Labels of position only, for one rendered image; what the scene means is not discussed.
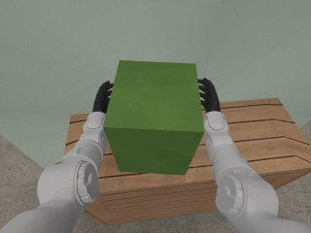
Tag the right robot hand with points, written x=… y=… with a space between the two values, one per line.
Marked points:
x=211 y=103

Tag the left robot forearm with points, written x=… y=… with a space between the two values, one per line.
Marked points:
x=91 y=145

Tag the robot left upper arm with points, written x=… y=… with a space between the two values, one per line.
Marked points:
x=64 y=191

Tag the left robot hand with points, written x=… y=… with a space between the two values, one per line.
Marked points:
x=101 y=101

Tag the robot right upper arm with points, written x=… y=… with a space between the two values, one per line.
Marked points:
x=251 y=206

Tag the pedestal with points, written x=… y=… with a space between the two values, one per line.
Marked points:
x=262 y=130

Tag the carton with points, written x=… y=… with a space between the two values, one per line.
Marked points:
x=154 y=121

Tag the right robot forearm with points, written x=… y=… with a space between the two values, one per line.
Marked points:
x=222 y=152

